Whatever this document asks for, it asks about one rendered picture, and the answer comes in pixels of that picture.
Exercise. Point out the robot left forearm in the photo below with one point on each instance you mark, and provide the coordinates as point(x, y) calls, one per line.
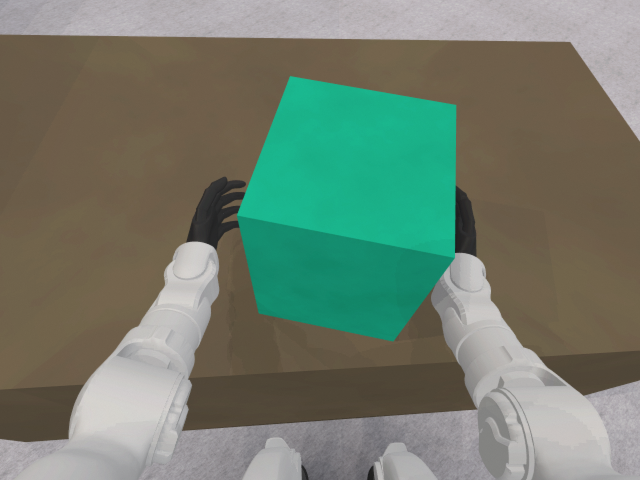
point(173, 327)

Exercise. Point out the carton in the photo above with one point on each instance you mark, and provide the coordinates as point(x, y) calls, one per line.
point(348, 221)

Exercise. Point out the pedestal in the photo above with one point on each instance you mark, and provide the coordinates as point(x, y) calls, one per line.
point(107, 144)

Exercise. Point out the right robot shin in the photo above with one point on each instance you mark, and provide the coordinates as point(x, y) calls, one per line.
point(395, 447)

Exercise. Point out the left robot upper arm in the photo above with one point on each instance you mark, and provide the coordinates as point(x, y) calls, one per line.
point(133, 416)

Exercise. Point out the left robot shin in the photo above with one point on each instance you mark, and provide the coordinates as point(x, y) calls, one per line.
point(276, 442)

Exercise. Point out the robot right forearm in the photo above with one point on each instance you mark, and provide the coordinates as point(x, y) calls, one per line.
point(483, 344)

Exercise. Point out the right robot hand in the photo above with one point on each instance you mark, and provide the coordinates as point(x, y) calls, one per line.
point(465, 233)

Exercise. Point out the left robot hand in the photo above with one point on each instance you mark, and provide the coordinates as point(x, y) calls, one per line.
point(207, 226)

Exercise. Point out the robot shin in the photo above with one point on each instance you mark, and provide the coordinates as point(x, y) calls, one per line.
point(395, 447)
point(276, 442)

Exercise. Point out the right robot upper arm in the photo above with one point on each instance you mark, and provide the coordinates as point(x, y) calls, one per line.
point(543, 433)

